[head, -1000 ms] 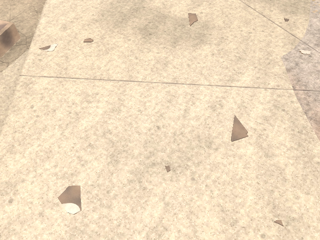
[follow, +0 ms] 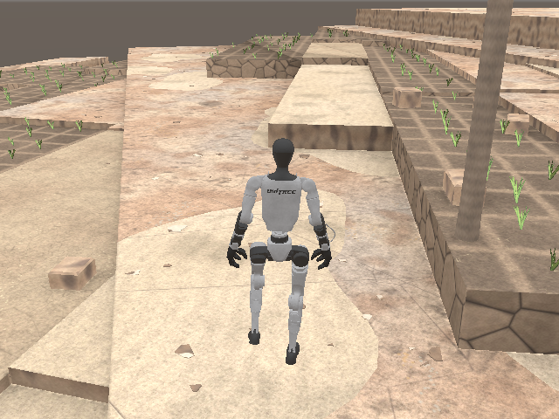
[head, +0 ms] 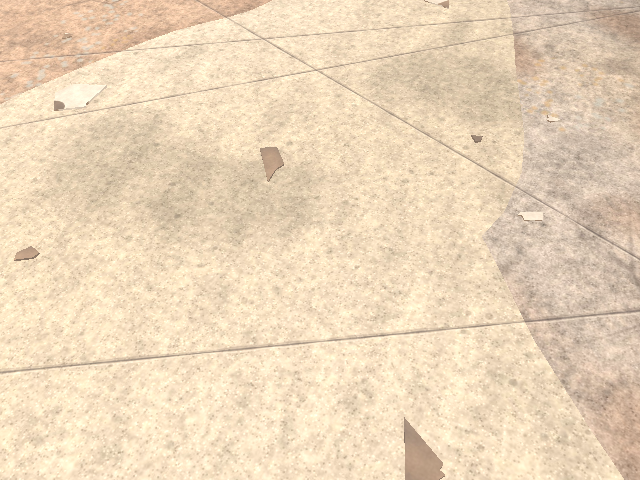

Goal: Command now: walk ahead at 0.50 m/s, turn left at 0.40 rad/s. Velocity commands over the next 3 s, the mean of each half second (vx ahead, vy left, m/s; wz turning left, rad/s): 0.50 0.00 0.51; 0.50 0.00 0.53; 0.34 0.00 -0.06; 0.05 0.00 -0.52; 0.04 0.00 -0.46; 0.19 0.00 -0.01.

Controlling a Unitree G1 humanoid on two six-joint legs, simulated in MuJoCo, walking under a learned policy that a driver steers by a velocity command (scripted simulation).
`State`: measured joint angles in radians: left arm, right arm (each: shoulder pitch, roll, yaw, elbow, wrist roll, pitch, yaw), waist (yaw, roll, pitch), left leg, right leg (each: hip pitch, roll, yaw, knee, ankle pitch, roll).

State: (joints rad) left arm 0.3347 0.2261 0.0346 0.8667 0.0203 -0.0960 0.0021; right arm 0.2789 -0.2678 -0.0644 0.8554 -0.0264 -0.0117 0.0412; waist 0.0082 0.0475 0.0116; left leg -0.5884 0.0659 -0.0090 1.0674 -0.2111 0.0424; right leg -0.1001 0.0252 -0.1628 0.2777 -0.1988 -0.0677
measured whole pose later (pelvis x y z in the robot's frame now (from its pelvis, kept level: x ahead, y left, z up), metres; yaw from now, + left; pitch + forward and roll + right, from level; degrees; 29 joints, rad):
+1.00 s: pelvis +0.53 +0.12 -0.01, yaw +34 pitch +1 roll +0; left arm 0.23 0.26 0.03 0.76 0.03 -0.07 0.00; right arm 0.30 -0.31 -0.06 0.78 -0.03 -0.03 0.02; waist -0.01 0.05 0.03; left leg -0.42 -0.05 -0.07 1.11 -0.35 0.06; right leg -0.27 0.02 -0.06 0.44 -0.18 -0.04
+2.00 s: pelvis +0.69 +0.23 -0.01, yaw +11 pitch +1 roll +2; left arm 0.22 0.28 0.07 0.73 0.01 0.04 0.00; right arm 0.20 -0.28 -0.06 0.77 -0.02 0.05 -0.01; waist 0.00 0.03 0.05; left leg -0.50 0.01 -0.01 1.01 -0.38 -0.04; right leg -0.27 0.07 0.05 0.44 -0.19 -0.08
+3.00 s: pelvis +0.78 +0.24 -0.01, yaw +0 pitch -1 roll -1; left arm 0.29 0.23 0.01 0.92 0.02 -0.02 0.03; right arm 0.21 -0.24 -0.04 0.84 -0.02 0.02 0.02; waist 0.01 0.02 0.08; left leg -0.44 0.00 0.05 0.71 -0.27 0.04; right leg -0.01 0.05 -0.06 0.35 -0.33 -0.05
